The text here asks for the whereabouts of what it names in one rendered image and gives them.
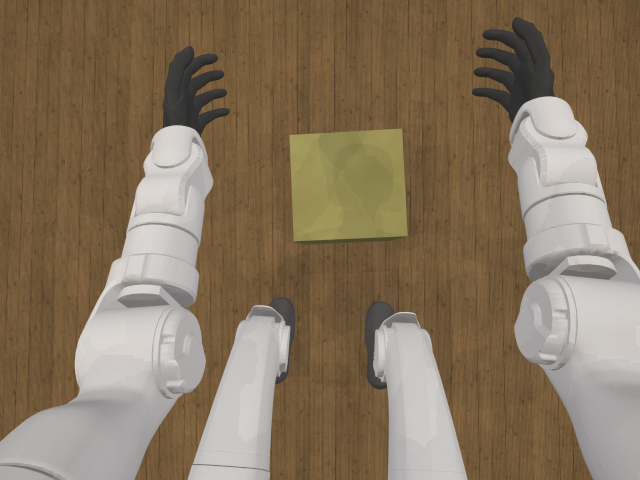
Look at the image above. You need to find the right robot upper arm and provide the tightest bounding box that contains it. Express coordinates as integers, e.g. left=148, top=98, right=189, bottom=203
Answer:
left=514, top=274, right=640, bottom=480

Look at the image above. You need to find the robot right shin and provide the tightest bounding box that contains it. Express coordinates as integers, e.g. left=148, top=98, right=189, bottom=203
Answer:
left=373, top=312, right=432, bottom=379

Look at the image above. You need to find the right robot hand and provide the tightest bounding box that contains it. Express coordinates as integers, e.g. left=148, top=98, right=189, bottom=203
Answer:
left=472, top=17, right=555, bottom=124

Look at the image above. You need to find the carton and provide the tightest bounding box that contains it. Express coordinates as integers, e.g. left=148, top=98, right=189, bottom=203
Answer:
left=290, top=129, right=408, bottom=245

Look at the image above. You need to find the left robot hand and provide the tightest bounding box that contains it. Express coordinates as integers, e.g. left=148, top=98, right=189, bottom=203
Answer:
left=163, top=46, right=230, bottom=137

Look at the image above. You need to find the left robot forearm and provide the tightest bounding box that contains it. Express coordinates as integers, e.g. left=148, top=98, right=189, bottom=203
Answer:
left=75, top=125, right=213, bottom=386

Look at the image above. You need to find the right robot forearm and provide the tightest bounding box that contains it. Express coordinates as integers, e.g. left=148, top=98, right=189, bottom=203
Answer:
left=508, top=96, right=640, bottom=284

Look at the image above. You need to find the left robot upper arm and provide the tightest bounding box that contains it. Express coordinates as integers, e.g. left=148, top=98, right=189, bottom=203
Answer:
left=0, top=305, right=206, bottom=480

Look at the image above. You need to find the right robot thigh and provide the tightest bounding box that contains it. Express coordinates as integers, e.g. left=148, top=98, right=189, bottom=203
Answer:
left=374, top=322, right=468, bottom=480

